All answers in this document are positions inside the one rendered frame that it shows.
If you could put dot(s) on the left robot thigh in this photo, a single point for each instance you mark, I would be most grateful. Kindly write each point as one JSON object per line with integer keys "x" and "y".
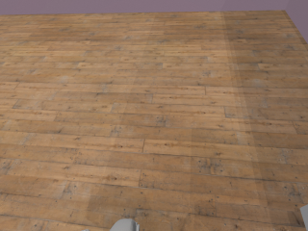
{"x": 125, "y": 224}

